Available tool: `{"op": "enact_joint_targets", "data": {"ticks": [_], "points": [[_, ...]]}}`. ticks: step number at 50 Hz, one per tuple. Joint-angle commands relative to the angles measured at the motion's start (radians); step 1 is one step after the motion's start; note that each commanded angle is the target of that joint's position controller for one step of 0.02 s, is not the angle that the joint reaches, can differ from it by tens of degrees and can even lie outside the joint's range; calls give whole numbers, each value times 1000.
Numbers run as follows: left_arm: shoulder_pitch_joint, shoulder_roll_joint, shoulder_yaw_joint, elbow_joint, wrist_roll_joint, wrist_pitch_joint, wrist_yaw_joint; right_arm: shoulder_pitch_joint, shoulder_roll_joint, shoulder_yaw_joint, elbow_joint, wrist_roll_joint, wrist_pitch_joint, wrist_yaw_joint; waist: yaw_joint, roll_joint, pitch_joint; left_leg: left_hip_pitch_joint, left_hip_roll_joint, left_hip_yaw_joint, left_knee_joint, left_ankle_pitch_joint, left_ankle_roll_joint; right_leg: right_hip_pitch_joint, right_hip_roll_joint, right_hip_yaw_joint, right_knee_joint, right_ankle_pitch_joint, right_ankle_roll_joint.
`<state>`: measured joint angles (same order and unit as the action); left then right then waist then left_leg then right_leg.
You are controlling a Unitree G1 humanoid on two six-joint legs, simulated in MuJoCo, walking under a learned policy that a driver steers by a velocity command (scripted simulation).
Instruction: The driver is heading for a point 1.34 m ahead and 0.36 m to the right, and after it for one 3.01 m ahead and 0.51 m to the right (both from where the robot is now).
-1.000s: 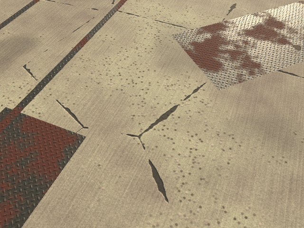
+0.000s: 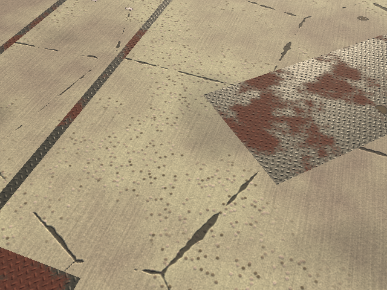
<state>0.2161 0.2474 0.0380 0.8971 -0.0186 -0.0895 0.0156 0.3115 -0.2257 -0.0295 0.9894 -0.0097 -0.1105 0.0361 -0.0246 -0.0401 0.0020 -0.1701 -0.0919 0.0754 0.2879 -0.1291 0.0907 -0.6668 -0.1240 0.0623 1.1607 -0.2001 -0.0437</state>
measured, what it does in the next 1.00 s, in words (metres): walks ahead, turning right: right foot, then left foot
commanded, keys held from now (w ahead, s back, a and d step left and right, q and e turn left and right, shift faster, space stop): w+e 0.58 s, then w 0.42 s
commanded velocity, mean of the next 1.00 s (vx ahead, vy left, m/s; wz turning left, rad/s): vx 0.50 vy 0.00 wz -0.36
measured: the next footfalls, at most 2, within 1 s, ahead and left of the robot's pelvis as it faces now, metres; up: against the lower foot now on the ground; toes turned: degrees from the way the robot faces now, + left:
right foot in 0.34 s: +0.34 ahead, -0.18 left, +0.00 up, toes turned -12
left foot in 0.84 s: +0.68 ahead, -0.08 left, +0.00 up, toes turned -23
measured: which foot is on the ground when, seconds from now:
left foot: down 0.00-0.32, up 0.34-0.82, down 0.84-1.00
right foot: up 0.00-0.32, down 0.34-0.86, up 0.88-1.00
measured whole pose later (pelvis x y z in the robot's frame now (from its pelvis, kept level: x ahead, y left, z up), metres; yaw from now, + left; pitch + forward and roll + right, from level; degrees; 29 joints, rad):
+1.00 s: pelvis +0.57 -0.13 +0.00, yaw -23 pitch +2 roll +1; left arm 0.30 0.27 0.05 0.77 -0.01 -0.07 0.00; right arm 0.24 -0.26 -0.05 0.81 0.00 -0.11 0.03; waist -0.01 -0.04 0.00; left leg -0.30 -0.06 0.03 0.42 -0.16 0.06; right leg -0.48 -0.02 0.05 1.16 -0.34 -0.04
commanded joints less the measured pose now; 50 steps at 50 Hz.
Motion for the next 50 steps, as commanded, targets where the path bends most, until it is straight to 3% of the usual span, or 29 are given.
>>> {"op": "enact_joint_targets", "data": {"ticks": [1, 6, 9, 12, 14, 15, 16, 17, 18, 19, 20, 21, 22, 23, 26, 29, 32, 36, 39, 40, 41, 42, 43, 44, 45, 46, 47, 48, 50], "points": [[61, 45, 15, -32, 7, 11, 5, -47, -128, -21, -48, -4, -22, -19, 47, 81, 48, -95, 291, -166, -203, 103, 157, -32, -45, 19, -96, 156, 20], [-111, 26, 8, -90, 0, 0, -17, 25, -157, -24, -27, 5, -12, -39, -19, 72, 56, 48, 298, -71, -197, 135, 107, -53, 1, -10, -394, 329, 8], [-195, 19, 2, -132, -3, 1, -38, 69, -166, -26, -8, 11, 2, -43, -53, 69, 85, 171, 334, -40, -170, 138, 97, -96, 14, -31, -482, 295, -1], [-242, 22, 1, -181, -4, 0, -62, 80, -178, -32, -2, 16, 23, -45, -55, 74, 96, 279, 372, -16, -98, 213, 76, -118, 28, -65, -525, 164, -29], [-206, 46, 11, -200, -4, 0, -75, 43, -204, -39, -20, 18, 38, -50, -16, 105, 58, 289, 372, 24, 18, 493, 50, -7, 76, -126, -542, 53, -61], [-126, 72, 27, -190, -3, 1, -77, 22, -216, -43, -31, 17, 46, -53, 31, 124, -1, 272, 361, 53, 141, 686, 34, 125, 122, -166, -548, 29, -82], [36, 120, 57, -149, -7, 1, -75, 8, -208, -39, -45, 13, 55, -58, 113, 108, -88, 212, 318, 94, 352, 778, 4, 342, 177, -184, -599, 71, -113], [223, 227, 98, -113, -5, 8, -58, 11, -189, -27, -79, 1, 48, -62, 183, 5, -199, -40, 268, 112, 679, 544, -42, 670, 54, 44, -628, 86, -182], [242, 329, 114, -117, -5, 7, -54, 116, -28, 24, -121, -21, 9, -37, 82, -258, -321, -505, 47, 28, 1038, -347, -100, 1040, -202, 618, -735, -52, -376], [283, 233, 90, -125, 3, 3, -49, 26, -137, 1, -129, 17, -39, -22, 145, -162, -396, -624, 60, -173, 1146, -410, -71, 1101, -225, 763, -854, -79, -374], [234, 184, 77, -129, 11, -1, -43, -75, -180, -13, -169, 49, -62, -17, 146, -127, -252, -703, 111, -177, 1137, -324, -44, 1012, -186, 602, -849, 20, -315], [148, 156, 68, -154, 8, -1, -41, -111, -172, -9, -181, 39, -69, -22, 106, -5, -181, -662, 159, -170, 1060, -237, -37, 857, -145, 469, -852, 120, -281], [71, 126, 58, -181, 11, 2, -43, -119, -171, -18, -177, 20, -63, -30, 62, 55, -125, -588, 189, -162, 974, -193, -45, 703, -108, 375, -872, 227, -259], [34, 107, 49, -198, 20, 2, -43, -98, -172, -25, -184, 15, -47, -32, 22, 41, -109, -511, 210, -170, 926, -174, -53, 609, -82, 328, -898, 281, -252], [37, 135, 56, -204, 8, -2, -34, -94, -136, -27, -208, -3, -9, -36, -10, 30, -58, -464, 203, -142, 786, -129, -102, 473, -40, 245, -944, 365, -261], [90, 166, 67, -197, 0, 3, -12, -220, -113, -21, -256, -10, -3, -42, 25, 9, -16, -469, 168, -122, 549, 48, -136, 426, 8, 184, -952, 345, -233], [135, 156, 63, -182, 0, 7, -6, -307, -88, -11, -276, 0, -9, -33, 71, -37, -14, -395, 131, -101, 328, 241, -127, 426, 38, 141, -938, 256, -183], [194, 150, 59, -145, -2, 6, -8, -387, -119, -17, -313, 10, -22, -18, 106, -50, 12, -406, 127, -119, 236, 241, -89, 543, -27, 211, -893, 202, -172], [189, 166, 64, -137, 3, 18, -1, -374, -148, -28, -324, 9, -35, -8, 86, -67, 14, -397, 120, -114, 195, 116, -47, 651, -75, 261, -829, 286, -157], [173, 169, 64, -139, 5, 24, 0, -329, -159, -35, -315, 9, -38, -9, 59, -75, -2, -332, 103, -93, 176, 82, -29, 662, -66, 256, -783, 391, -145], [156, 158, 59, -146, 8, 28, 0, -229, -182, -49, -286, 5, -41, -13, 10, -68, -61, -190, 84, -69, 149, 94, -2, 657, -20, 224, -679, 540, -125], [134, 131, 44, -165, 18, 28, -3, -72, -220, -63, -259, -4, -42, -18, -60, -38, -187, 61, 175, -153, 192, 141, 55, 554, 32, 181, -472, 514, -95], [235, 71, 24, -170, 15, 15, -6, 85, -299, -87, -238, -14, -35, -22, -67, 161, -341, 457, 381, -485, 200, 93, 194, 218, 169, 88, -112, 198, -20], [298, 62, 15, -157, -5, 2, -10, 144, -267, -84, -198, 12, -23, -11, -61, 358, -383, 569, 497, -823, 51, -120, 269, -19, 230, 96, 101, -365, 7], [213, 149, 33, -165, -21, -4, -12, 88, -197, -64, -212, 30, -20, -12, -72, 226, -227, 457, 472, -776, 14, -286, 219, -123, 163, 139, 182, -326, -3], [111, 160, 34, -191, -18, -6, -14, 10, -166, -53, -232, 25, -11, -15, -58, 126, -115, 307, 433, -629, -5, -268, 176, -127, 108, 89, 164, -232, -7], [55, 147, 33, -206, 1, -6, -14, -46, -148, -43, -239, 14, -6, -11, -29, 69, -31, 161, 387, -532, -44, -172, 160, -99, 69, 55, 92, -164, -5], [52, 139, 39, -207, 14, -2, -12, -74, -128, -35, -243, 5, -9, -9, 0, 78, -12, 84, 351, -469, -68, -86, 147, -52, 36, 49, 28, -117, -4], [94, 99, 34, -196, 12, 8, -13, -78, -128, -34, -234, 3, -12, -5, 28, 120, -18, 10, 305, -377, -106, 32, 147, 20, 18, 24, -32, -81, 7]]}}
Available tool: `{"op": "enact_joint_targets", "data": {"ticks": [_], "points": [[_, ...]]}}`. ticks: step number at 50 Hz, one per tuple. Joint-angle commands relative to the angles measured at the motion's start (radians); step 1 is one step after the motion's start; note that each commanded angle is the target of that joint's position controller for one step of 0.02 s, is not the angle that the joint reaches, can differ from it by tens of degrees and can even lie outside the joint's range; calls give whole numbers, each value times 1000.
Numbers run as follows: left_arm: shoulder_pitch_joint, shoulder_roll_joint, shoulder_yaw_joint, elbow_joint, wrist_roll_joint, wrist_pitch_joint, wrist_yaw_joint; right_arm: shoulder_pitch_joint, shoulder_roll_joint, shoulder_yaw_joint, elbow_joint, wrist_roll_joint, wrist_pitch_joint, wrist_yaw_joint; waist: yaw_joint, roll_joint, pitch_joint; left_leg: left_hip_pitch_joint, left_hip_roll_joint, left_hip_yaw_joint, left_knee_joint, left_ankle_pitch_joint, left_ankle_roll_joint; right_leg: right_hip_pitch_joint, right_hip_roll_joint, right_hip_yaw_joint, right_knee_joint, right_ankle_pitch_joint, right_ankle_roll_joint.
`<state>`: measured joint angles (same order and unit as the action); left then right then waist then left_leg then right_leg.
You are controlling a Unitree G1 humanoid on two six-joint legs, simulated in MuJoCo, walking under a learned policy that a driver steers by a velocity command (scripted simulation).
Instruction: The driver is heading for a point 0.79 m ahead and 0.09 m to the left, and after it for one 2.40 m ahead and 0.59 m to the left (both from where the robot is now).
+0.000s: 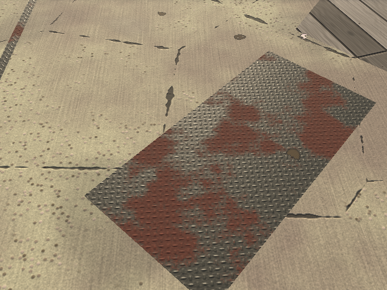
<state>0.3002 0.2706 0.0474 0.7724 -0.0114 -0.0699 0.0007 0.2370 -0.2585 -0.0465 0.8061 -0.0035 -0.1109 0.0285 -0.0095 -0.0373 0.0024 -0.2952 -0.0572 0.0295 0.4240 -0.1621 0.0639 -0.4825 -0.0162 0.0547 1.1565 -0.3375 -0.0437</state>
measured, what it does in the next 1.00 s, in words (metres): walks ahead: right foot, then left foot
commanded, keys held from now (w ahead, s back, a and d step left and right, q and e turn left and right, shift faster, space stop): w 0.50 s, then w+q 0.50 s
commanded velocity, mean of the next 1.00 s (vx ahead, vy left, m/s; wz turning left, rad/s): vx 0.50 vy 0.00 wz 0.15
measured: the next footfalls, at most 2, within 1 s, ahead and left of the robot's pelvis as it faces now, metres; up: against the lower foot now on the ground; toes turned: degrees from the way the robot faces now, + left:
right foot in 0.38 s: +0.37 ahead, -0.15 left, +0.00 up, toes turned -1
left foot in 0.92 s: +0.64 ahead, +0.12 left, +0.00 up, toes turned +13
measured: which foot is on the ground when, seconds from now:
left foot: down 0.00-0.40, up 0.42-0.90, down 0.92-1.00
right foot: up 0.00-0.36, down 0.38-0.92, up 0.94-1.00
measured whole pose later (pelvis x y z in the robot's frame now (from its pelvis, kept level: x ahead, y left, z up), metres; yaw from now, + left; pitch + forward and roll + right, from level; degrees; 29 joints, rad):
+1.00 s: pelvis +0.53 +0.02 -0.02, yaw +14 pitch +3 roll -1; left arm 0.29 0.28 0.05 0.85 -0.01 -0.08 0.01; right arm 0.13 -0.28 -0.06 0.70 0.02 -0.06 0.04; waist 0.03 0.01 0.04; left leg -0.50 -0.04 0.03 0.63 -0.18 0.09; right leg -0.21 -0.03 -0.04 1.05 -0.50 0.01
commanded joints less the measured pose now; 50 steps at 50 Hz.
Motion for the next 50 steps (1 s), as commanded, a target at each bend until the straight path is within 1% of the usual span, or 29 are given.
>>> {"op": "enact_joint_targets", "data": {"ticks": [1, 4, 8, 13, 16, 17, 18, 19, 20, 21, 22, 23, 24, 25, 27, 29, 31, 34, 36, 39, 41, 42, 44, 45, 46, 47, 48, 49, 50], "points": [[11, 64, 22, -72, 6, -8, 4, 9, -107, -20, -42, 1, -14, 2, 16, 123, -19, 126, 264, -295, -254, 124, 181, -166, -95, 20, -58, 74, 15], [-78, 49, 15, -106, 13, -10, 10, 49, -145, -31, -18, 8, -11, -9, -2, 101, -6, 147, 261, -221, -276, 262, 184, -219, -107, 2, -211, 197, 40], [-206, 22, 5, -136, 6, -20, -2, 114, -154, -29, 11, 20, 6, -19, -49, 102, 10, 173, 222, -133, -272, 272, 139, -174, -80, -30, -455, 393, 41], [-348, 28, 3, -189, -9, -31, -30, 193, -166, -28, 52, 25, 28, -21, -93, 108, 55, 286, 277, -159, -224, 238, 132, -178, -45, -47, -598, 375, 23], [-331, 55, 12, -200, -8, -41, -44, 182, -189, -36, 62, 26, 44, -29, -54, 129, 40, 354, 310, -171, -148, 364, 108, -109, -20, -57, -654, 267, -17], [-265, 76, 23, -184, -4, -42, -42, 161, -200, -38, 59, 27, 48, -31, -9, 137, 0, 350, 295, -150, -73, 513, 94, 2, 8, -81, -681, 258, -36], [-127, 117, 45, -142, 1, -42, -35, 148, -189, -33, 54, 25, 50, -33, 60, 121, -89, 310, 248, -110, 80, 629, 71, 205, 27, -97, -703, 287, -67], [65, 184, 67, -103, 13, -39, -23, 130, -156, -18, 27, 9, 46, -34, 136, 63, -235, 126, 200, -69, 343, 472, 36, 518, -109, 41, -651, 354, -132], [151, 282, 88, -87, 25, -32, -19, 244, -36, 20, 5, 4, 23, -28, 102, -193, -373, -297, 30, -23, 734, -94, -36, 901, -360, 481, -694, 261, -291], [179, 195, 68, -76, 9, -26, -20, 231, -100, 8, 24, 21, 1, -19, 126, -205, -426, -434, 32, -146, 875, -401, -35, 918, -397, 679, -807, 144, -324], [100, 153, 50, -82, 4, -24, -18, 139, -167, -12, -5, 43, -9, -14, 116, -137, -245, -510, 90, -139, 914, -342, -27, 780, -356, 530, -829, 128, -272], [30, 126, 40, -92, 5, -21, -18, 70, -161, -11, -20, 42, -10, -15, 89, -59, -154, -489, 138, -111, 871, -253, -25, 628, -306, 397, -852, 175, -237], [-27, 101, 32, -94, 10, -21, -24, 40, -145, -13, -26, 26, -4, -17, 55, -11, -79, -450, 164, -97, 801, -198, -33, 488, -263, 315, -893, 243, -219], [-61, 80, 24, -96, 17, -26, -28, 52, -137, -18, -22, 17, 9, -20, 19, -24, -52, -387, 190, -104, 752, -159, -39, 397, -231, 257, -929, 289, -205], [-82, 85, 29, -82, 16, -41, -32, 101, -89, -12, -2, 21, 37, -22, -16, -44, -39, -322, 197, -97, 714, -115, -54, 306, -217, 172, -988, 331, -210], [-69, 105, 37, -57, 22, -53, -27, 71, -83, -13, -13, 22, 52, -27, -19, -30, -10, -356, 200, -111, 662, -39, -67, 282, -217, 98, -1023, 374, -211], [-42, 117, 42, -31, 27, -54, -17, 14, -81, -16, -31, 21, 54, -27, -2, -17, 9, -405, 193, -135, 576, 69, -71, 309, -214, 38, -1036, 401, -196], [-32, 129, 43, -11, 23, -50, -7, -63, -71, -16, -52, 22, 48, -15, 24, -14, 26, -394, 169, -121, 405, 228, -62, 338, -193, -58, -1043, 408, -156], [-10, 141, 46, 6, 19, -47, -2, -130, -57, -10, -76, 21, 45, -5, 53, -8, 45, -387, 160, -91, 319, 278, -55, 370, -203, -94, -1049, 395, -143], [35, 154, 51, 40, 10, -32, 3, -212, -51, -5, -121, 23, 45, 11, 87, -1, 73, -431, 153, -69, 240, 244, -36, 482, -239, -124, -1022, 406, -132], [47, 162, 56, 55, 3, -18, 6, -245, -55, -6, -153, 23, 47, 22, 91, -6, 81, -454, 145, -46, 211, 162, -17, 558, -263, -137, -978, 457, -117], [44, 169, 58, 59, -1, -10, 8, -251, -60, -8, -167, 23, 48, 28, 85, -14, 79, -448, 136, -26, 202, 109, -5, 585, -272, -147, -946, 520, -108], [16, 197, 66, 52, -4, 4, 17, -206, -85, -22, -179, 22, 50, 35, 45, -48, 28, -330, 81, 39, 194, 4, 29, 601, -269, -185, -822, 832, -80], [3, 208, 69, 48, -4, 13, 24, -118, -112, -39, -165, 22, 53, 35, -7, -58, -31, -201, 37, 73, 183, -19, 52, 587, -254, -211, -691, 991, -62], [-3, 199, 63, 42, -4, 20, 30, 41, -163, -70, -125, 24, 54, 27, -87, -32, -115, 30, -9, 79, 124, 36, 87, 507, -209, -245, -482, 1009, -30], [13, 163, 46, 15, 16, 11, 34, 204, -262, -105, -97, 24, 62, 5, -145, 100, -224, 353, 150, -179, 111, 81, 160, 241, -160, -254, -156, 686, 16], [103, 24, 1, -30, 38, -24, 13, 179, -339, -109, -107, 27, 54, 5, -29, 316, -322, 659, 374, -749, -11, -78, 345, -190, 62, -125, 155, -227, 68], [-1, 116, 17, -32, 2, -61, -4, 217, -250, -87, -120, 24, 48, 5, -110, 203, -377, 698, 386, -823, -99, -139, 333, -298, 31, 53, 237, -236, 46], [-82, 145, 24, -63, -26, -79, -11, 178, -206, -75, -118, 19, 42, 3, -111, 165, -238, 600, 354, -671, -105, -62, 289, -363, -11, 43, 217, -146, 26]]}}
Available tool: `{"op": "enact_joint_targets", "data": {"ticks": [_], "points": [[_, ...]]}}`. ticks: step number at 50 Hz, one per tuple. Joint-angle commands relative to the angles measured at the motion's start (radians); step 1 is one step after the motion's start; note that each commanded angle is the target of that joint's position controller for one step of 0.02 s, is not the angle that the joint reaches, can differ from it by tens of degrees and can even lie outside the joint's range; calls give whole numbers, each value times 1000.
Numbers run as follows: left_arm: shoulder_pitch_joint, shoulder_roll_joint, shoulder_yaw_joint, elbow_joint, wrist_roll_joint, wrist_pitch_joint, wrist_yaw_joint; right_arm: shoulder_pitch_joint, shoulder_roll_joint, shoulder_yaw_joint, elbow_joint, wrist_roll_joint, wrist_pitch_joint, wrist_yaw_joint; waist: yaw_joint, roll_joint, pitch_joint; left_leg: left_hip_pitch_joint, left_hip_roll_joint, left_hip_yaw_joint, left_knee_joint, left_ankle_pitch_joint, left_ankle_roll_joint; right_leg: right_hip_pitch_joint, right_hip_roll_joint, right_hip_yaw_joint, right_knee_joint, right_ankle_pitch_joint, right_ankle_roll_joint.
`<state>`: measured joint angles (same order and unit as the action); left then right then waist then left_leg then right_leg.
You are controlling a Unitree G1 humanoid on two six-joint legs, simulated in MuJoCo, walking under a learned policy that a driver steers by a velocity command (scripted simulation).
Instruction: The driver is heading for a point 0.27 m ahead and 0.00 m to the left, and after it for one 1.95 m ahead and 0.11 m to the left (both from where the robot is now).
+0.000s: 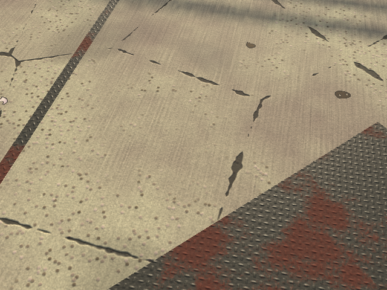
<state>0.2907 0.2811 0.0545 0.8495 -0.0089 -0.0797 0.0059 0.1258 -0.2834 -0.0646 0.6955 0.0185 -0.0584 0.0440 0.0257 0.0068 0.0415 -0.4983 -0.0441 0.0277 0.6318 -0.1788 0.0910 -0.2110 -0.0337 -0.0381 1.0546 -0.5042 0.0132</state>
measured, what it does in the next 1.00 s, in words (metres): walks ahead: right foot, then left foot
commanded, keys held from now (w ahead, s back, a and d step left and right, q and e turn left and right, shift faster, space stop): w+q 0.04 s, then q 0.12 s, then no key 0.84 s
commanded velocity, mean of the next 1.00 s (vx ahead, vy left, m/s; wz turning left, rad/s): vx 0.14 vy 0.00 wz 0.22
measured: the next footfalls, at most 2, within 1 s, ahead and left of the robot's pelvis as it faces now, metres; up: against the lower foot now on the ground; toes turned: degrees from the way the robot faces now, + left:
right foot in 0.38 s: +0.37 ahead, -0.09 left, +0.00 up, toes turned +12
left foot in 0.66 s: +0.23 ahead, +0.14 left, +0.00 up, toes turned +9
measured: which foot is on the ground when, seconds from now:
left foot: down 0.00-0.40, up 0.42-0.64, down 0.66-1.00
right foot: up 0.00-0.36, down 0.38-1.00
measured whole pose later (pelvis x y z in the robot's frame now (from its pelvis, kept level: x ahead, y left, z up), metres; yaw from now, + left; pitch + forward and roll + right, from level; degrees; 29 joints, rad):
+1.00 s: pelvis +0.26 +0.02 +0.01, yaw +12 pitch -1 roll +0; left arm 0.16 0.23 0.04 0.89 0.01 -0.01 0.01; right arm 0.28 -0.20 -0.03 0.84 -0.01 -0.01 -0.03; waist 0.01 0.00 0.02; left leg -0.19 0.00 -0.04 0.58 -0.37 -0.01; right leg -0.32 0.00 0.02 0.55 -0.22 0.01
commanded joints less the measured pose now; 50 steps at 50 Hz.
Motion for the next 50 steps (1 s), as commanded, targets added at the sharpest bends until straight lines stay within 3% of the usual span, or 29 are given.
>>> {"op": "enact_joint_targets", "data": {"ticks": [1, 2, 3, 5, 7, 10, 14, 17, 18, 19, 20, 21, 22, 23, 24, 25, 27, 29, 32, 34, 35, 36, 37, 38, 41, 50], "points": [[-94, 124, 13, -142, -16, -77, -11, 225, -160, -50, -21, 0, -11, -14, -105, 24, -198, 654, 298, -551, -314, 47, 228, -597, -38, 128, 237, 107, -37], [-103, 130, 21, -139, 8, -74, -4, 159, -133, -42, -39, -5, -9, -16, -67, -1, -143, 514, 266, -472, -332, 151, 209, -532, -64, 120, 154, 151, -29], [-91, 137, 29, -141, 16, -60, -2, 113, -115, -33, -63, -18, -7, -19, -30, 14, -114, 417, 243, -424, -352, 294, 205, -463, -77, 123, 125, 170, -18], [-63, 116, 30, -146, 25, -33, 4, 92, -130, -39, -72, -20, -8, -26, 4, 20, -99, 314, 222, -350, -354, 550, 211, -402, -68, 104, 60, 171, 17], [-83, 89, 23, -158, 31, -17, 12, 104, -159, -48, -65, -17, -5, -41, 8, 24, -90, 247, 180, -266, -341, 694, 193, -379, -34, 77, -54, 243, 46], [-154, 56, 8, -167, 28, -11, 9, 125, -155, -48, -50, -2, 19, -62, -22, 71, -122, 226, 115, -189, -299, 664, 124, -309, 15, 57, -279, 454, 55], [-252, 68, 6, -189, 18, -16, -15, 180, -136, -38, -20, -5, 38, -77, -77, 96, -138, 298, 144, -248, -256, 505, 89, -259, 41, 75, -459, 593, 37], [-230, 106, 22, -189, 30, -27, -23, 166, -121, -31, -15, -14, 39, -78, -57, 101, -130, 385, 185, -326, -159, 492, 78, -244, 34, 96, -541, 520, -11], [-194, 104, 24, -180, 36, -35, -22, 142, -110, -26, -17, -11, 38, -78, -27, 97, -131, 387, 165, -324, -106, 483, 61, -184, 34, 84, -614, 574, -34], [-159, 125, 28, -175, 49, -43, -18, 144, -90, -20, -24, -17, 33, -75, -15, 63, -164, 360, 107, -306, -26, 439, 26, -59, -12, 111, -653, 823, -67], [-129, 175, 34, -185, 69, -45, -11, 211, -58, -9, -34, -35, 22, -71, -47, -60, -253, 233, 26, -267, 128, 191, -20, 166, -159, 236, -570, 1215, -153], [-78, 135, 26, -169, 70, -27, -7, 324, -48, 1, -6, -21, 20, -70, -43, -233, -363, 78, -49, -213, 345, -314, -89, 354, -335, 432, -550, 1370, -335], [-49, 69, 9, -155, 34, -14, -11, 300, -110, -7, -4, -20, 32, -65, -23, -212, -379, 21, -21, -212, 441, -538, -123, 331, -379, 543, -600, 1174, -371], [-83, 62, 3, -158, 18, -2, -14, 233, -141, -20, -11, -12, 54, -67, -15, -129, -302, -9, 9, -213, 500, -510, -146, 255, -338, 525, -632, 921, -331], [-124, 63, -1, -163, 20, 11, -16, 185, -132, -22, -10, -10, 79, -73, -19, -87, -241, -20, 29, -189, 511, -465, -162, 171, -294, 479, -668, 723, -289], [-180, 63, -5, -169, 22, 22, -18, 173, -117, -22, -9, -14, 101, -75, -37, -80, -176, 1, 55, -173, 451, -427, -168, 65, -259, 428, -711, 560, -255], [-252, 83, 2, -173, 34, 43, -18, 184, -65, -9, 7, -14, 117, -78, -65, -144, -110, 134, 61, -107, 247, -358, -170, -104, -159, 306, -772, 391, -198], [-232, 85, 5, -159, 34, 54, -13, 192, -37, -2, 28, -20, 107, -77, -51, -170, -131, 223, 51, -73, 107, -266, -160, -110, -129, 252, -769, 366, -198], [-213, 70, -1, -139, 15, 58, -6, 212, -36, -6, 61, -29, 98, -70, -65, -144, -151, 354, 38, -39, -119, -40, -117, -131, -115, 228, -746, 191, -166], [-182, 45, -13, -120, 25, 51, -9, 161, -80, -8, 29, -52, 94, -73, -43, -74, -105, 364, 131, -141, -182, -28, -63, -196, -73, 197, -710, 26, -76], [-170, 47, -7, -125, 27, 49, -11, 151, -122, -21, 49, -42, 91, -73, -2, 44, -60, 227, 128, -152, -184, -215, -32, -146, -5, 115, -688, 62, -40], [-198, 51, -7, -121, 33, 47, -8, 134, -77, -12, 46, -40, 80, -71, -18, 55, -38, 141, 116, -154, -224, -311, -32, -70, 7, 95, -635, 139, -22], [-199, 42, -7, -118, 28, 46, -6, 123, -52, -3, 51, -46, 68, -71, -10, 71, -33, 108, 117, -156, -246, -314, -46, -31, 7, 90, -608, 197, -27], [-186, 33, -8, -105, 25, 48, -1, 113, -53, -2, 52, -46, 57, -71, -3, 76, -27, 99, 112, -150, -248, -272, -60, -12, 3, 92, -591, 238, -36], [-160, 33, -5, -79, 22, 50, 4, 142, -50, -1, 67, -34, 34, -72, -8, 52, -38, 144, 104, -138, -214, -146, -74, -8, 4, 91, -569, 338, -50], [-154, 38, 4, 1, 12, 63, 11, 189, -37, 3, 111, -25, 34, -77, -22, -2, -56, 203, 85, -113, -179, 15, -72, 31, -2, 96, -541, 506, -42]]}}
Keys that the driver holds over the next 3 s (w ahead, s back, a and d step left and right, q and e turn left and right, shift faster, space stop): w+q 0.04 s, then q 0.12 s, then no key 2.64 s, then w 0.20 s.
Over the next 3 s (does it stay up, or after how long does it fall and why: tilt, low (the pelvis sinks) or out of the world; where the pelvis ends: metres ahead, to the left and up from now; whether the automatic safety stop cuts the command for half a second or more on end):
stays up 0.30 0.02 0.01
